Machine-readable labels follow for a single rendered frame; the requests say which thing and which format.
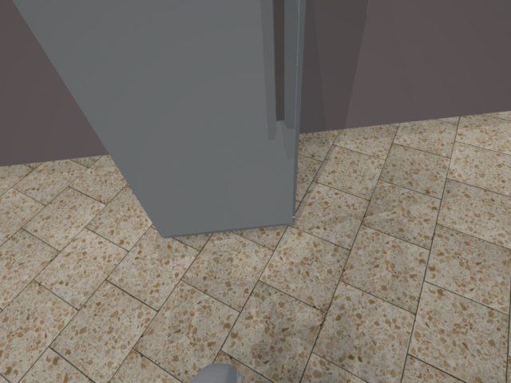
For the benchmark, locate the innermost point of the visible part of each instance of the left robot thigh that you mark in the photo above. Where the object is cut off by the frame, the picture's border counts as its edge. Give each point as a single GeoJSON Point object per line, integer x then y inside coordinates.
{"type": "Point", "coordinates": [218, 373]}

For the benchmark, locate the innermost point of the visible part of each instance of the fridge door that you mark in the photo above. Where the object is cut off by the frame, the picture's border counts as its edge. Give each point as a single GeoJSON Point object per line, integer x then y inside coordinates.
{"type": "Point", "coordinates": [182, 95]}

